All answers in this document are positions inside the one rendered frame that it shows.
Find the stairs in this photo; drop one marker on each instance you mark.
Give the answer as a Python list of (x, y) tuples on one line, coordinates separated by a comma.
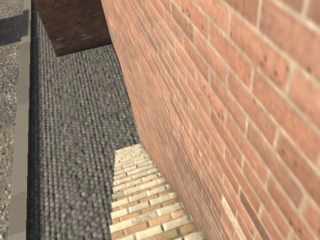
[(144, 205)]

